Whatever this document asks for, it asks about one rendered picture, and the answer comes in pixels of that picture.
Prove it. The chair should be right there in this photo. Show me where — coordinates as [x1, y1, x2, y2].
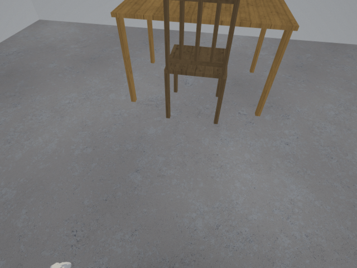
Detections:
[163, 0, 240, 124]

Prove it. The table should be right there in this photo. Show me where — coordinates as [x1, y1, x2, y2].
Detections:
[111, 0, 299, 116]

